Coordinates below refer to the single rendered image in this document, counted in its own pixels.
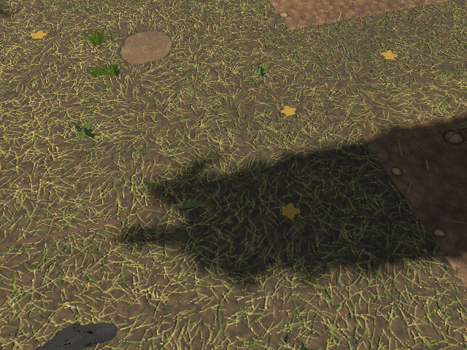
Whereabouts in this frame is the robot left hand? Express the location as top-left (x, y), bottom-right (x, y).
top-left (36, 322), bottom-right (117, 350)

